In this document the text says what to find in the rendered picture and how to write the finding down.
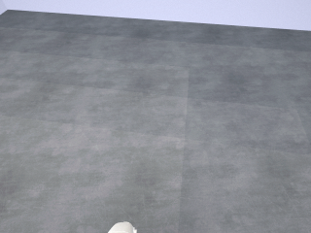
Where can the robot left thigh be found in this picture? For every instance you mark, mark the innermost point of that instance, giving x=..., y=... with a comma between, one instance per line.
x=123, y=227

